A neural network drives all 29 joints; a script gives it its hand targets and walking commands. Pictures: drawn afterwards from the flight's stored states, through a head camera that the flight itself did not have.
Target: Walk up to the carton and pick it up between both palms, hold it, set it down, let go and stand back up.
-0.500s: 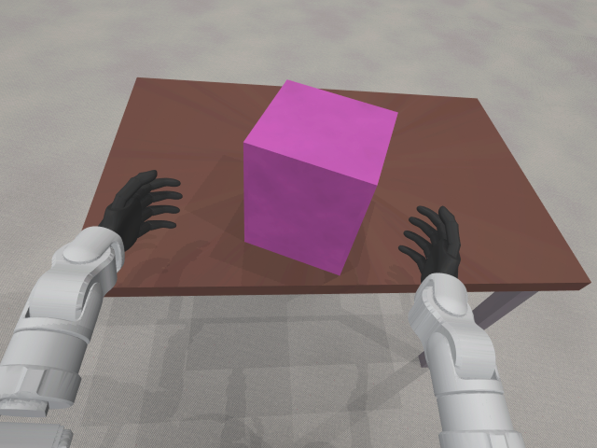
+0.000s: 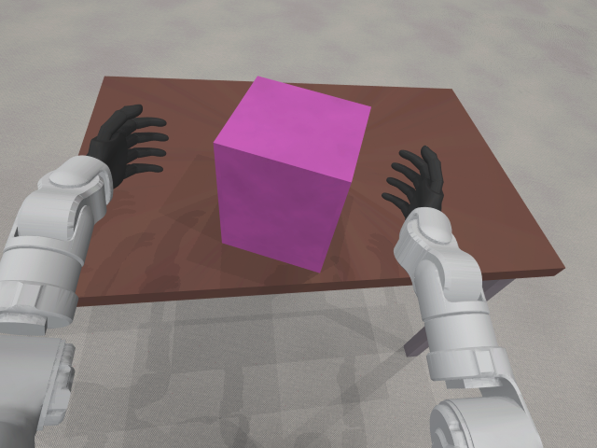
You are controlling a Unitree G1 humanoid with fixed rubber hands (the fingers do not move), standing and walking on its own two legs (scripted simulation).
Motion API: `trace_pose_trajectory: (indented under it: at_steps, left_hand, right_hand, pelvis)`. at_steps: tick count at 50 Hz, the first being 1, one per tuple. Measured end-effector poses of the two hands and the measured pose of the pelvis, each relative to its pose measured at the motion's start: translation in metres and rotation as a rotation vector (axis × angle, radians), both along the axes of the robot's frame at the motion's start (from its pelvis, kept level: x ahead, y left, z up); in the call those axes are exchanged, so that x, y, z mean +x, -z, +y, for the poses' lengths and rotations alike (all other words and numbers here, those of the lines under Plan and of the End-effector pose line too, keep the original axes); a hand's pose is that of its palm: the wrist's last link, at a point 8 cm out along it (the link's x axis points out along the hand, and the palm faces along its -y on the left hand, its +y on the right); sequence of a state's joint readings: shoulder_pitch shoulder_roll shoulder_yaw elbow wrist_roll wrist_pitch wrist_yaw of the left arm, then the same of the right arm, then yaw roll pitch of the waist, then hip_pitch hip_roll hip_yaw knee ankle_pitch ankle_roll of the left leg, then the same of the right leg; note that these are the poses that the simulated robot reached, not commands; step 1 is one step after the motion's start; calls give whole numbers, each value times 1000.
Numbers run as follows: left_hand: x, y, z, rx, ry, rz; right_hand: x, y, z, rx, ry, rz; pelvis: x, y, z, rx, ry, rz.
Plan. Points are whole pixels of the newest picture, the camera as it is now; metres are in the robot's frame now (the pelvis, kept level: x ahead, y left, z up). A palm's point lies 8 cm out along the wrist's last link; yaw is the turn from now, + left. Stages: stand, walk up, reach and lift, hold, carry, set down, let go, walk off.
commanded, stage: reach and lift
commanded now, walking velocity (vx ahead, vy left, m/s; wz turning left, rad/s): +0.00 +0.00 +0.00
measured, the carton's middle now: (290, 180) +0.51 -0.03 +0.02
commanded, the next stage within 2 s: none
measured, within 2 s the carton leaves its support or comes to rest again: neither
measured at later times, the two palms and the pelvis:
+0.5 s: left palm (128, 105) +0.49 +0.19 +0.17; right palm (426, 160) +0.40 -0.18 +0.17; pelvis +0.00 +0.00 +0.00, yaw +0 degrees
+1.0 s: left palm (154, 62) +0.51 +0.15 +0.22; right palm (441, 129) +0.42 -0.19 +0.20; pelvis +0.00 -0.01 +0.00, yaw +1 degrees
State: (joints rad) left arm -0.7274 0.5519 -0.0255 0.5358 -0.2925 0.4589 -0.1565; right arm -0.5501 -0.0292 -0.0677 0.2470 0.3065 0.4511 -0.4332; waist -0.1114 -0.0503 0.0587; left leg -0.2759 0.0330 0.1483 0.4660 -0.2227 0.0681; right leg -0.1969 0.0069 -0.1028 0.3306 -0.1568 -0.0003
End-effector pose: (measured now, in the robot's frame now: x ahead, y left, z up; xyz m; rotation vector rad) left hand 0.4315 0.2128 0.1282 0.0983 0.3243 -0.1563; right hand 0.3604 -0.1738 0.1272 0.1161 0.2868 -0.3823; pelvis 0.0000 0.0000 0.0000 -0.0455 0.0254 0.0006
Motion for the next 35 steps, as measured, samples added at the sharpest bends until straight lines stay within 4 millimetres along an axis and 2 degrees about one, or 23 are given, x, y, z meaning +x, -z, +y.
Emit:
trace_pose_trajectory:
  at_steps: [10,20,27,35]
  left_hand:
    - [24,-16,-15,-12,13,-26]
    - [45,-34,-20,-11,-12,-33]
    - [56,-49,-27,-8,-11,-49]
    - [66,-59,-34,-14,-30,-47]
  right_hand:
    - [14,-19,-4,-9,1,-36]
    - [34,-32,-4,-15,-3,-36]
    - [44,-48,-1,-28,-8,-58]
    - [52,-57,-6,-41,4,-41]
  pelvis:
    - [3,0,-1,0,1,29]
    - [2,0,1,-2,-3,62]
    - [2,0,1,-4,-6,74]
    - [-1,2,0,-5,-8,102]
